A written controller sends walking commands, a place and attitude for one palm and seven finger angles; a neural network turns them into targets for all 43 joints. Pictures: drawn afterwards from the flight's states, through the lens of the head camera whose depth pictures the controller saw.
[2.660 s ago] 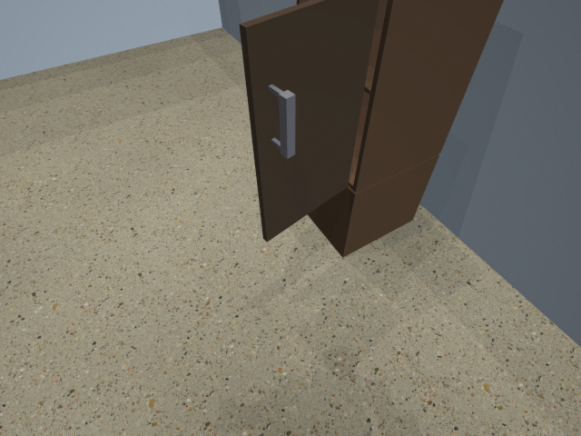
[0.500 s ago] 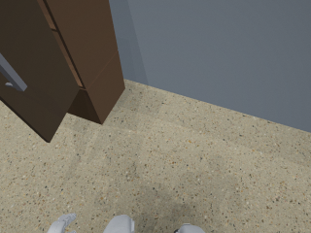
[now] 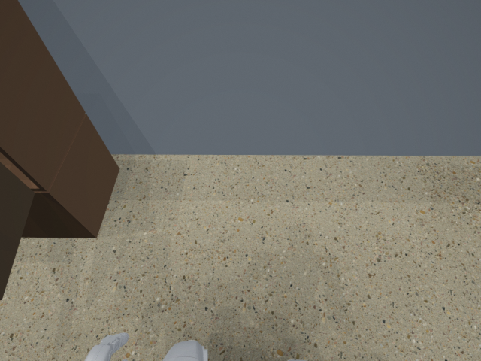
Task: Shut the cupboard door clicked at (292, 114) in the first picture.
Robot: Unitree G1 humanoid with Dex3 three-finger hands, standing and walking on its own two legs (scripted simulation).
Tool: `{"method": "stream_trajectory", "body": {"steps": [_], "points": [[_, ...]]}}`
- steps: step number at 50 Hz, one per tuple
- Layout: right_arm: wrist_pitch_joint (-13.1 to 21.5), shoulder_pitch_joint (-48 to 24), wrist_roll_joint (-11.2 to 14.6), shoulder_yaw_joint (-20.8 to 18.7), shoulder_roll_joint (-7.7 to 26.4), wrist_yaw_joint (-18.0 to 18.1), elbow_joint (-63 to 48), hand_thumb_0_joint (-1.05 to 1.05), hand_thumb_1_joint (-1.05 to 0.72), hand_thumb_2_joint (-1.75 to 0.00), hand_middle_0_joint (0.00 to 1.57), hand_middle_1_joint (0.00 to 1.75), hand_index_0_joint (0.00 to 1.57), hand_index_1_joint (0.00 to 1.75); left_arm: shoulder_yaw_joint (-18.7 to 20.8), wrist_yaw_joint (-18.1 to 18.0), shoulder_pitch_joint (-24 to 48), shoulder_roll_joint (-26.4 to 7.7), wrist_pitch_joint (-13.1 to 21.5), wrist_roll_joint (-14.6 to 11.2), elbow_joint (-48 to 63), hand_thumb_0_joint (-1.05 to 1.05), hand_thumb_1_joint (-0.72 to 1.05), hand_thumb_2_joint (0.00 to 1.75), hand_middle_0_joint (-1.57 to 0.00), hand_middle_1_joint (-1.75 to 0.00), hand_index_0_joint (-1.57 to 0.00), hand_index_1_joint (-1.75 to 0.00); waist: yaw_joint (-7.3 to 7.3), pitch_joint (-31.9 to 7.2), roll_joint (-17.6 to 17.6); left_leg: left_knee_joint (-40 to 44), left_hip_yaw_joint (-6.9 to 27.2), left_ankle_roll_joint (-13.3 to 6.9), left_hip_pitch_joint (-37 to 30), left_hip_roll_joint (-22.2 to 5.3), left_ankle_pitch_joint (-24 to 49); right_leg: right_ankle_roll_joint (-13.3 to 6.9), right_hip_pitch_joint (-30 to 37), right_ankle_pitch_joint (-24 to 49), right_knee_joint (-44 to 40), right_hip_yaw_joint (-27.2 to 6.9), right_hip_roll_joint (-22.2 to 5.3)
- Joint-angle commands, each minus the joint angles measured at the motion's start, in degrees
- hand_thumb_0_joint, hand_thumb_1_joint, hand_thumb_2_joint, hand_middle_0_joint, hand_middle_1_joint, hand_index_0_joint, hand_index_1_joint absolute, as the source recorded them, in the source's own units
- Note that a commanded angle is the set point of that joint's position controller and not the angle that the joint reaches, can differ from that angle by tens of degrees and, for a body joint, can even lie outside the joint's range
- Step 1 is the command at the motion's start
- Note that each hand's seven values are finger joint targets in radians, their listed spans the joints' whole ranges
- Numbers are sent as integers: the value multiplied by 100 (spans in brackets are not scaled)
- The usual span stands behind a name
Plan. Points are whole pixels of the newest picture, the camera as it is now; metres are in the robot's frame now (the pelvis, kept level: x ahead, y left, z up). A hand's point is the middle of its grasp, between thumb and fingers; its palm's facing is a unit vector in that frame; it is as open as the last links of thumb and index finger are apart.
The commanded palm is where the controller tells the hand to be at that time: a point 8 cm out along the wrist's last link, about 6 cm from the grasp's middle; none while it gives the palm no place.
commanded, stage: walk around to get in front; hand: left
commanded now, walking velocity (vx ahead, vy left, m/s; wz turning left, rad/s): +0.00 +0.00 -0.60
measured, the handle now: out of the picture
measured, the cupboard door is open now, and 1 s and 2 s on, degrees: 100 100 100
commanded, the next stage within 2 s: none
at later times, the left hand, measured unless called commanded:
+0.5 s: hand (168, 342) +0.17 +0.16 -0.16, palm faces -0.27 -0.92 -0.27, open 7.4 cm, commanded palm none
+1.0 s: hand (226, 305) +0.23 +0.05 -0.16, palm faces -0.57 -0.78 -0.26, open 7.4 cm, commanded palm none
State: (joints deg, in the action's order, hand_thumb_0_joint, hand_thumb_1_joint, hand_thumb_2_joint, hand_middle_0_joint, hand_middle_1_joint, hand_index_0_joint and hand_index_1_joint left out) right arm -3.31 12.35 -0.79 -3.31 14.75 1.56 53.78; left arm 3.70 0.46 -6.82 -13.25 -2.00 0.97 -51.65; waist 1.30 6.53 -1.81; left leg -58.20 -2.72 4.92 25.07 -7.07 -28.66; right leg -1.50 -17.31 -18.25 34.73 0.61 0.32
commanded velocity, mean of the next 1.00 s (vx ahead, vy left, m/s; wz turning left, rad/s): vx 0.00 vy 0.00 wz -0.60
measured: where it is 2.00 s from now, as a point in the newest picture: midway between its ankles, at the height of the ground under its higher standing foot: outside the picture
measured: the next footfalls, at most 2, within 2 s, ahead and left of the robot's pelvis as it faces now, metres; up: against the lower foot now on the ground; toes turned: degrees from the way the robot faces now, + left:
left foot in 0.20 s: +0.08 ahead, +0.14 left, +0.00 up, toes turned -5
right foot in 0.46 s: +0.01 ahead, -0.16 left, +0.00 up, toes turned -20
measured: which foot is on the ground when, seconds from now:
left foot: up 0.00-0.18, down 0.20-0.44, up 0.46-0.68, down 0.70-0.96, up 0.98-1.00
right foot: down 0.00-0.18, up 0.20-0.44, down 0.46-0.70, up 0.72-0.96, down 0.98-1.00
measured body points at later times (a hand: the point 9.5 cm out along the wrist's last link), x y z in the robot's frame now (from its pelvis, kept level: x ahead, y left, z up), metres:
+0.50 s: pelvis +0.00 -0.02 -0.01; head +0.05 -0.05 +0.44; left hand +0.18 +0.20 -0.14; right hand -0.01 -0.30 -0.15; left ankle +0.03 +0.14 -0.70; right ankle -0.02 -0.14 -0.73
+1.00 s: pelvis +0.01 -0.06 -0.01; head +0.05 -0.10 +0.44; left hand +0.26 +0.09 -0.14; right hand -0.11 -0.30 -0.15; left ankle +0.08 +0.09 -0.72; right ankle -0.06 -0.15 -0.73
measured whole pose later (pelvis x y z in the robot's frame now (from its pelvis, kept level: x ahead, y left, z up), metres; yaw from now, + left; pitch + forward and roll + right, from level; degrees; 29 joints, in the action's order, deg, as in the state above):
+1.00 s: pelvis +0.01 -0.06 -0.01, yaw -36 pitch +2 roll +0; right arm -1.9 14.4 -1.4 -2.4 13.7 0.9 51.8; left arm 3.9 2.0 -6.5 -15.0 -1.8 1.0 -50.6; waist 0.7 5.3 -1.0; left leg -42.7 -7.8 4.9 18.4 -10.4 -25.0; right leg -1.2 -17.9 -17.3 35.4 3.6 -1.0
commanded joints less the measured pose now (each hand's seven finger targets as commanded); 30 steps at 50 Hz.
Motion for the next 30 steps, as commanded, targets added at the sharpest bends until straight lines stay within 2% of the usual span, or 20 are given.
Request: {"method": "stream_trajectory", "body": {"steps": [1,4,7,8,9,10,11,12,14,15,18,20,21,22,23,24,25,26,28,30], "points": [[162,-233,40,-90,333,8,-613,0,-90,-90,20,30,20,30,313,-140,-225,-1153,71,40,350,0,90,90,-20,-30,-20,-30,-174,-927,1190,235,54,29,247,246,238,-922,809,3273,-1166,-1575,-1305],[187,-190,60,-93,276,2,-614,0,-90,-90,20,30,20,30,342,-123,-208,-1215,38,62,362,0,90,90,-20,-30,-20,-30,-167,-918,1130,1287,-35,-39,-279,466,423,-886,573,2673,-1150,-1898,-1203],[262,271,79,-107,350,50,-496,0,-90,-90,20,30,20,30,322,-103,-18,-1105,5,24,377,0,90,90,-20,-30,-20,-30,128,-1014,1040,2848,-16,-131,-1392,488,1318,-484,7,2058,-824,-1972,-914],[324,491,36,-139,629,89,-425,0,-90,-90,20,30,20,30,276,-75,9,-883,-24,-26,464,0,90,90,-20,-30,-20,-30,205,-1081,357,3626,483,-336,-2051,-22,1429,-188,-634,1282,-416,-1631,-476],[373,534,-82,-241,1241,106,-472,0,-90,-90,20,30,20,30,204,-5,-157,-516,-56,-84,587,0,90,90,-20,-30,-20,-30,173,-980,-1350,4225,2164,-949,-2390,-1542,1599,198,-1620,-658,825,-765,328],[371,633,-118,-267,1465,139,-557,0,-90,-90,20,30,20,30,227,44,5,-670,-9,-37,700,0,90,90,-20,-30,-20,-30,244,-949,-1298,4424,2744,-1573,-1896,-2402,2025,329,-1573,-1802,2264,-306,221],[428,547,-152,-231,1353,129,-576,0,-90,-90,20,30,20,30,263,97,108,-743,9,40,679,0,90,90,-20,-30,-20,-30,182,-898,-592,4254,2570,-1689,-1701,-2211,2767,354,-1592,-1628,3019,-396,45],[447,323,-156,-186,1236,122,-610,0,-90,-90,20,30,20,30,272,112,55,-666,2,52,597,0,90,90,-20,-30,-20,-30,13,-927,-941,3999,1983,-1566,-1700,-1925,3542,399,-1656,-1488,3251,-341,-87],[404,22,-162,-133,966,115,-696,0,-90,-90,20,30,20,30,235,177,60,-520,-46,0,553,0,90,90,-20,-30,-20,-30,-82,-806,-1058,3686,778,-1291,-1621,-1364,4176,457,-1340,-1275,2789,-48,-204],[380,-35,-166,-140,996,116,-687,0,-90,-90,20,30,20,30,202,203,21,-459,-67,0,549,0,90,90,-20,-30,-20,-30,-96,-914,-1212,3550,399,-1173,-1636,-1222,4229,452,-1029,-1238,2253,161,-187],[317,128,-135,-228,1167,71,-622,0,-90,-90,20,30,20,30,159,230,-26,-441,-22,-2,529,0,90,90,-20,-30,-20,-30,12,-1034,-1135,3145,51,-976,-1652,-1182,3964,361,-251,-813,799,596,42],[266,-51,-67,-257,1149,33,-671,0,-90,-90,20,30,20,30,222,209,-536,-647,20,2,368,0,90,90,-20,-30,-20,-30,-256,-1013,-735,2520,-244,-601,-996,-986,2870,256,785,433,-555,610,36],[239,-120,-11,-238,886,7,-792,0,-90,-90,20,30,20,30,320,149,-785,-1100,68,59,308,0,90,90,-20,-30,-20,-30,-368,-937,402,1542,-575,-240,-64,-515,1632,-77,1482,1302,-1340,-627,-832],[227,-445,24,-115,399,-42,-1076,0,-90,-90,20,30,20,30,429,39,-999,-1718,90,78,271,0,90,90,-20,-30,-20,-30,-586,-829,2020,242,-679,1,976,250,-847,-781,1562,2455,-1793,-2584,-2259],[177,-500,35,-72,524,-12,-1119,0,-90,-90,20,30,20,30,437,2,-1156,-1900,63,22,278,0,90,90,-20,-30,-20,-30,-748,-963,1661,-347,63,-96,872,145,-979,-1230,1078,1881,-1778,-2730,-2455],[164,-604,53,-119,540,6,-1007,0,-90,-90,20,30,20,30,441,-47,-729,-1636,47,50,327,0,90,90,-20,-30,-20,-30,-520,-819,1703,-710,246,-115,984,131,-536,-1203,822,1082,-1752,-2695,-1990],[174,-581,33,-138,611,9,-926,0,-90,-90,20,30,20,30,386,-70,-415,-1423,44,62,386,0,90,90,-20,-30,-20,-30,-378,-709,1809,-745,309,-102,1012,100,-230,-1061,696,1324,-1629,-2312,-1720],[184,-529,21,-135,588,2,-869,0,-90,-90,20,30,20,30,339,-85,-254,-1263,47,63,425,0,90,90,-20,-30,-20,-30,-268,-700,1626,-557,260,-70,776,111,-46,-977,551,1811,-1485,-1981,-1558],[224,-354,37,-81,366,-16,-749,0,-90,-90,20,30,20,30,320,-111,-181,-1198,65,83,437,0,90,90,-20,-30,-20,-30,-172,-978,1244,509,92,-54,167,264,62,-925,592,2642,-1169,-1725,-1349],[246,-148,64,-62,294,2,-660,0,-90,-90,20,30,20,30,328,-97,-210,-1272,52,61,384,0,90,90,-20,-30,-20,-30,-139,-1119,1060,1531,-82,-55,-304,464,416,-857,648,2847,-957,-1793,-1258]]}}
